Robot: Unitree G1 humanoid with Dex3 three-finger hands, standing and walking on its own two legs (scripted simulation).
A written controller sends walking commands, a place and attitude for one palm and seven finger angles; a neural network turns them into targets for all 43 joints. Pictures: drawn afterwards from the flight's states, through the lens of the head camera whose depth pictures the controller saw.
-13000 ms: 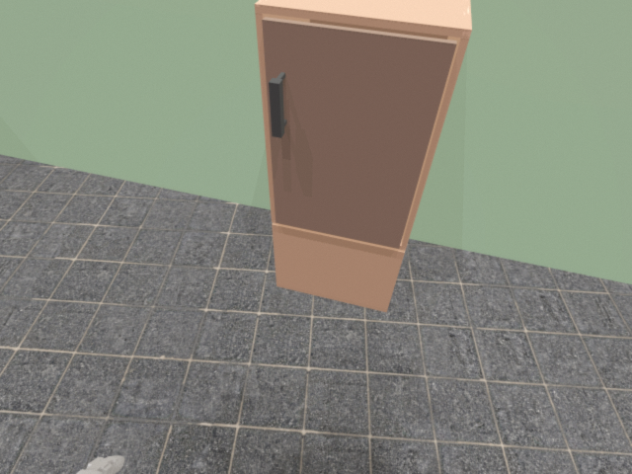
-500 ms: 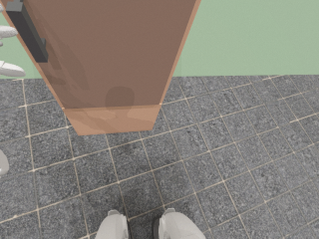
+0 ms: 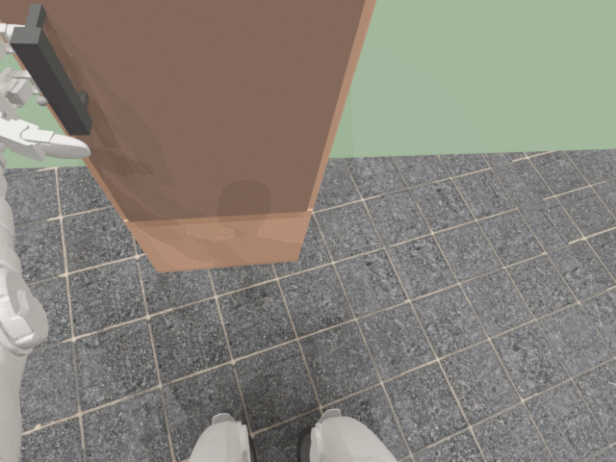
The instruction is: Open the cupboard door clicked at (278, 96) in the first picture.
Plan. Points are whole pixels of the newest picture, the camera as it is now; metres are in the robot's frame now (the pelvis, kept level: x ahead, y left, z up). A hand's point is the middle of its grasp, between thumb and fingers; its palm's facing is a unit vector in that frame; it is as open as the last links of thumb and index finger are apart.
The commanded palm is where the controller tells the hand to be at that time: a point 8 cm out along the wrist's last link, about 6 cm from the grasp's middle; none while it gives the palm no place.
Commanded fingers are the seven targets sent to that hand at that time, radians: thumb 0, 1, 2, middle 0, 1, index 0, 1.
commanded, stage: slide the fingers in behind the handle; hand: left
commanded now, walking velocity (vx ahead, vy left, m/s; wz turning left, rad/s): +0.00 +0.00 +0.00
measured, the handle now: (60, 74) +0.57 +0.25 +0.09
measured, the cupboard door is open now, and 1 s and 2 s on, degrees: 0 0 3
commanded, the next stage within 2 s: close the thumb around the handle in 0.84 s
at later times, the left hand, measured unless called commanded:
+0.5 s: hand (76, 100) +0.52 +0.22 +0.10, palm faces +0.03 -1.00 +0.01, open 13.9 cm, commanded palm +0.51 +0.26 +0.09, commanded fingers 0.00 -0.50 0.30 -0.30 -1.20 -0.30 -1.20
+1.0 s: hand (72, 102) +0.52 +0.23 +0.10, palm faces +0.04 -1.00 -0.01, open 13.8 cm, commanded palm +0.51 +0.26 +0.09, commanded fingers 0.00 -0.28 0.40 -0.32 -1.22 -0.32 -1.22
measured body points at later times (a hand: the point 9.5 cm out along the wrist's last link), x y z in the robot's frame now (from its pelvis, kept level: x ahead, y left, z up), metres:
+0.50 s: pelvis +0.00 -0.01 +0.00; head +0.14 +0.02 +0.43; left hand +0.52 +0.28 +0.10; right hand -0.02 -0.28 -0.10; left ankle +0.01 +0.07 -0.68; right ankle +0.00 -0.11 -0.68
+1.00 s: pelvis +0.00 -0.01 +0.00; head +0.14 +0.03 +0.43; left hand +0.52 +0.28 +0.10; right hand -0.03 -0.27 -0.10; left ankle +0.01 +0.07 -0.68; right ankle +0.00 -0.11 -0.68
